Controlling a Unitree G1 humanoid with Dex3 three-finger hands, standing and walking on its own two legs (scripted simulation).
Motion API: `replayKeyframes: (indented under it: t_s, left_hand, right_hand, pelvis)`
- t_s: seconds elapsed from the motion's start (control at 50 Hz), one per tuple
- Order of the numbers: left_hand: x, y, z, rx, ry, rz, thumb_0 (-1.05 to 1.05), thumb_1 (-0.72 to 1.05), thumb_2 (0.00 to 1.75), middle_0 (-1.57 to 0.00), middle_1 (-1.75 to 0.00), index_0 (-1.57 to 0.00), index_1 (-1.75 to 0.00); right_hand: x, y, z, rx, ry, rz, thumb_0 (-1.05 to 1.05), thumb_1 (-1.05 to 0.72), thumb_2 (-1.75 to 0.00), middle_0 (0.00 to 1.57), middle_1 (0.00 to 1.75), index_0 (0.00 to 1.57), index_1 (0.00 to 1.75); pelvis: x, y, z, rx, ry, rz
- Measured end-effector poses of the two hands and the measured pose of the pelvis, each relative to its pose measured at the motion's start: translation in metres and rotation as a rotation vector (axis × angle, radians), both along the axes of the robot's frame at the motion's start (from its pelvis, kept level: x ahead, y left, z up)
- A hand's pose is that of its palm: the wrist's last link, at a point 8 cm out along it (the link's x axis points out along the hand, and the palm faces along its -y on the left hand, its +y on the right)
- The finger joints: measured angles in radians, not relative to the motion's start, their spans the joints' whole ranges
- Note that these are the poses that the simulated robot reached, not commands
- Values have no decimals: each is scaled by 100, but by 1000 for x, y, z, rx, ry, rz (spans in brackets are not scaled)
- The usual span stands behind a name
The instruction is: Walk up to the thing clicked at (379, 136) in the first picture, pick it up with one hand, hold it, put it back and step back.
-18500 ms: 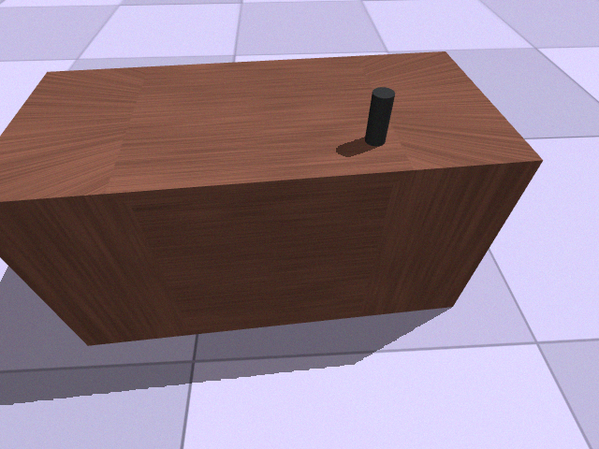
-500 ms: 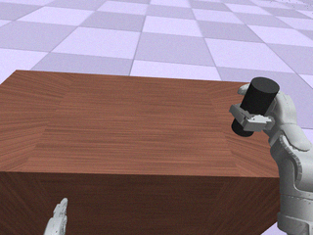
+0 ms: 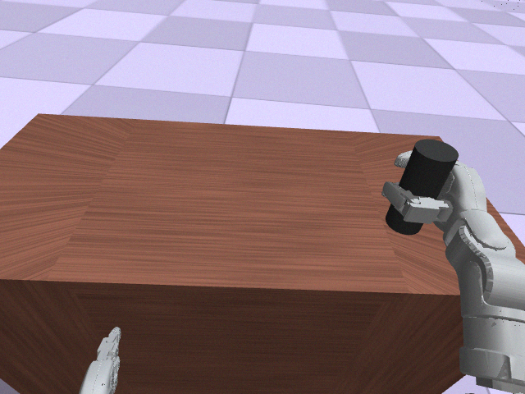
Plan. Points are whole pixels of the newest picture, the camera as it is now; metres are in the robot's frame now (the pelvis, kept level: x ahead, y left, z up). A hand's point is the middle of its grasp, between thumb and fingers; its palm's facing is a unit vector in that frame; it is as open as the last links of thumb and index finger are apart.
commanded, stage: crouch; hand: right
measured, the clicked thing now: (418, 189) +0.36 -0.18 +0.20
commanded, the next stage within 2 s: lower in 0.98 s
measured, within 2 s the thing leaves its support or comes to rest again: neither
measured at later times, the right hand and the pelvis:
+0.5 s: hand (389, 194) +0.43 -0.19 +0.13, palm faces +0.11 +0.99 +0.01, open 7.1 cm; pelvis +0.00 +0.00 -0.01, yaw +2 degrees
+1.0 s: hand (383, 201) +0.45 -0.19 +0.09, palm faces +0.09 +1.00 +0.02, open 7.0 cm; pelvis +0.00 -0.01 -0.01, yaw +2 degrees
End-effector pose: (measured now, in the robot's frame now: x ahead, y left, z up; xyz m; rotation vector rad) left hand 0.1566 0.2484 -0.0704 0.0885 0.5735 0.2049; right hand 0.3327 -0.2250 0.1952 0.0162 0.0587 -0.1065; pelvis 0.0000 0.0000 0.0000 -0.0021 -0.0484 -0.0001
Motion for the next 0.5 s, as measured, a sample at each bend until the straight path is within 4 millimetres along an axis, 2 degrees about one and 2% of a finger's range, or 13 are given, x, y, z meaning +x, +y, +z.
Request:
replayKeyframes:
  t_s: [0.12, 0.26, 0.5]
  left_hand:
    - [-15, 5, -3, 30, 23, 15, -1, -53, 6, -5, -5, -5, -5]
    - [-32, 13, -10, 66, 74, 47, -1, -53, 6, -5, -5, -5, -5]
    - [-29, 10, -4, 87, 77, 65, -1, -53, 5, -6, -5, -6, -4]
  right_hand:
    - [21, -4, -28, 1, 31, -19, -2, 8, -114, 88, 111, 91, 111]
    - [46, -6, -45, -5, 12, -23, -2, 8, -115, 89, 111, 92, 111]
    - [71, -13, -69, 2, 8, -2, -2, 9, -116, 89, 110, 93, 110]
  pelvis:
    - [-5, 0, -2, -2, 22, 8]
    - [-8, 0, -4, -3, 55, 22]
    - [-4, -1, -5, -5, 106, 31]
